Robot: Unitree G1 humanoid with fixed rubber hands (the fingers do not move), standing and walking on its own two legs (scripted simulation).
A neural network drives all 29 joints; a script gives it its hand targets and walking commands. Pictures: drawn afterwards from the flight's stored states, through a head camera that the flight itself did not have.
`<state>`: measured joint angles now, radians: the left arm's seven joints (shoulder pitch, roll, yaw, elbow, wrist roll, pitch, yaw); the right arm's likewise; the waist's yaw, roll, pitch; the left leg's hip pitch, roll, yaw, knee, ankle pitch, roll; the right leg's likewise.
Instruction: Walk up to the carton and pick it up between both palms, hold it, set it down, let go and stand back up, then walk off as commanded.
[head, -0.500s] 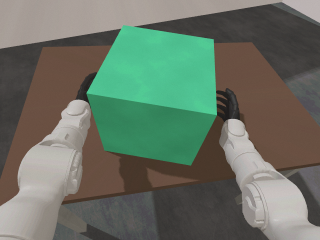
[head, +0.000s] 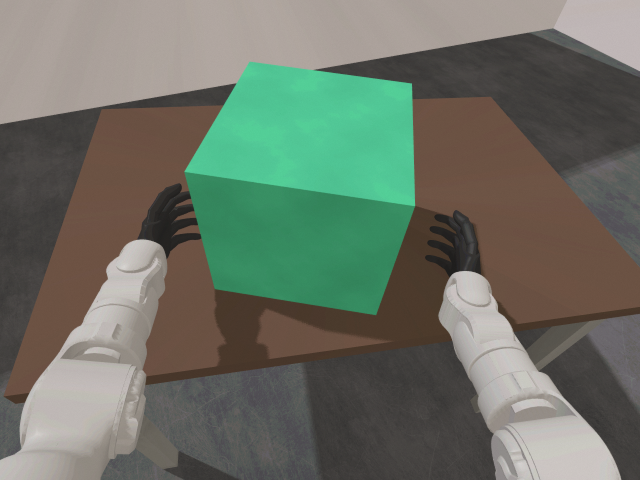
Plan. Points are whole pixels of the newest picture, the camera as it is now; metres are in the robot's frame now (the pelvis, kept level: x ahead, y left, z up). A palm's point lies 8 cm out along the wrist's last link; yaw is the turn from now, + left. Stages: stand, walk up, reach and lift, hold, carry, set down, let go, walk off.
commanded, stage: set down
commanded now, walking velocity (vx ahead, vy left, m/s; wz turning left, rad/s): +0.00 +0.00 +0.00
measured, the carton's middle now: (312, 187) +0.55 -0.01 +0.05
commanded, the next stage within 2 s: none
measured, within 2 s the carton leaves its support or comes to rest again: neither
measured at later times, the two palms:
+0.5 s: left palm (109, 293) +0.35 +0.26 +0.06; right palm (450, 305) +0.32 -0.17 +0.05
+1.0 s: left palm (77, 354) +0.28 +0.27 +0.06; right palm (476, 363) +0.24 -0.17 +0.05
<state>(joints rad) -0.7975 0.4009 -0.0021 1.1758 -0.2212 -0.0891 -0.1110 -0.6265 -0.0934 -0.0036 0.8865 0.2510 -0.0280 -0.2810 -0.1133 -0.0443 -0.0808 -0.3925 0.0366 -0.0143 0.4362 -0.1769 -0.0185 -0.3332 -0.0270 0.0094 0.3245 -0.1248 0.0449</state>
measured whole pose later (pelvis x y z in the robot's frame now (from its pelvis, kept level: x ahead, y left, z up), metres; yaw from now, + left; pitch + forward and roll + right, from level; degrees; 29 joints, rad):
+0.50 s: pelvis +0.00 +0.00 +0.00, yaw -1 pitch +7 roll -1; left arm -0.40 0.42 0.07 0.56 -0.23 0.16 -0.16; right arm -0.26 -0.05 0.00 0.39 0.25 0.08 -0.33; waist -0.02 -0.04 -0.07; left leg -0.37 0.04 0.00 0.44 -0.18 -0.02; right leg -0.32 -0.03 0.02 0.32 -0.12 0.04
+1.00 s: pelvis -0.01 +0.01 +0.00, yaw -1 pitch +3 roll -1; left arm -0.06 0.44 0.09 0.14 -0.23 0.26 -0.16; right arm 0.12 -0.05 0.00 -0.05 0.25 0.24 -0.31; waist 0.03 -0.05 -0.04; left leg -0.31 0.04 0.01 0.44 -0.18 -0.01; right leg -0.26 -0.03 0.03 0.32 -0.12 0.05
